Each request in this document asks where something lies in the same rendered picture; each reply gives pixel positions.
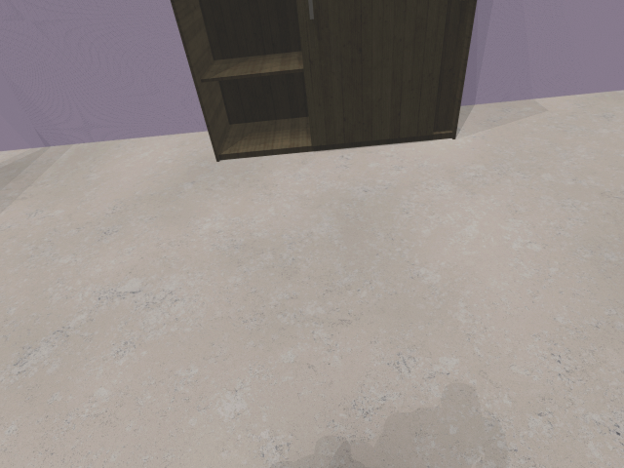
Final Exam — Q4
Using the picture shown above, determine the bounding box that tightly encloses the wardrobe door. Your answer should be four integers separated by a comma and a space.
296, 0, 448, 146
433, 0, 470, 132

